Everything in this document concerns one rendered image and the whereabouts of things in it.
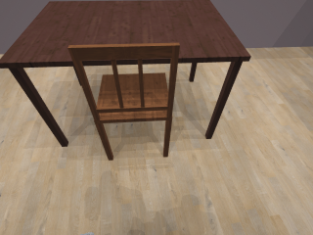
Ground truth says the table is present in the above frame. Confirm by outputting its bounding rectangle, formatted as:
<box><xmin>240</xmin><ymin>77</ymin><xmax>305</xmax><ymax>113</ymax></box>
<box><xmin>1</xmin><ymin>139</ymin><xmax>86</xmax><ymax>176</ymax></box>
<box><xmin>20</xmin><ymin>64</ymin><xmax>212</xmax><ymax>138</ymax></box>
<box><xmin>0</xmin><ymin>0</ymin><xmax>251</xmax><ymax>147</ymax></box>

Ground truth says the chair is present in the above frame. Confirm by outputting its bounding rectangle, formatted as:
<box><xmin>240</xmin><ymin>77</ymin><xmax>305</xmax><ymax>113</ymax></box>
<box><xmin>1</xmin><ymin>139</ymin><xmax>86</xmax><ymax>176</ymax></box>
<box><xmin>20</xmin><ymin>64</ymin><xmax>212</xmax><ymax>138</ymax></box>
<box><xmin>67</xmin><ymin>42</ymin><xmax>180</xmax><ymax>161</ymax></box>

